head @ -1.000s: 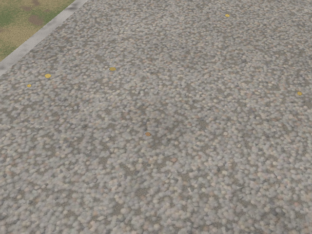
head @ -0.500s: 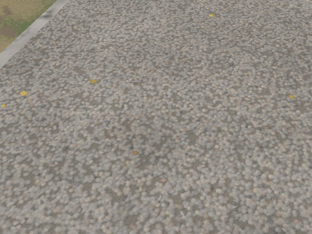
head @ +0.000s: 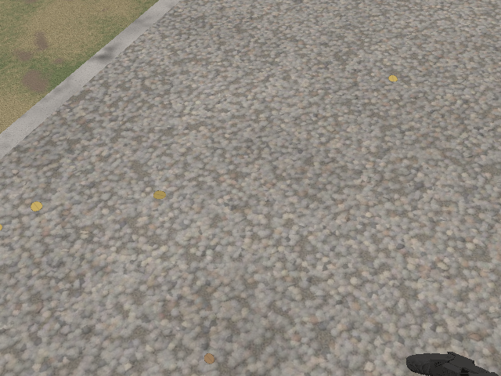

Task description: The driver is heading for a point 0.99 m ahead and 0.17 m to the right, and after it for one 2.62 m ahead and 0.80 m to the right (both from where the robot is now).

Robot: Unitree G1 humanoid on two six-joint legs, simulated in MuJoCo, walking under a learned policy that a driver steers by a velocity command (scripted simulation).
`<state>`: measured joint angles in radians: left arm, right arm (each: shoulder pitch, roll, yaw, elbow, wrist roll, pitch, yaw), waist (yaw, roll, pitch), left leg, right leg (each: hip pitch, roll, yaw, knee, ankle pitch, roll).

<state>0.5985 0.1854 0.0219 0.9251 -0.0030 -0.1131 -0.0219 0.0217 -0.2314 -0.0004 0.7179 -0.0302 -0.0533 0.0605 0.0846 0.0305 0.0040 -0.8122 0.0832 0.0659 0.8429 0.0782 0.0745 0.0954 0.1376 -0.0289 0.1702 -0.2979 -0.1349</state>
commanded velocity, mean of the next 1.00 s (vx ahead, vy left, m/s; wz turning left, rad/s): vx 0.56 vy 0.00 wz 0.00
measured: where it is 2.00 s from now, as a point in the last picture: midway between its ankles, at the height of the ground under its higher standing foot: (346, 128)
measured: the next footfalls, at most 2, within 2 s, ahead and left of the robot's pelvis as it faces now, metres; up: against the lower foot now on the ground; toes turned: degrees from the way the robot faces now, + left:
left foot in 0.14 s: +0.35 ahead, +0.05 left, +0.00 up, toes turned +3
right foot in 0.60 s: +0.44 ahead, -0.14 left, +0.00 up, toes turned -2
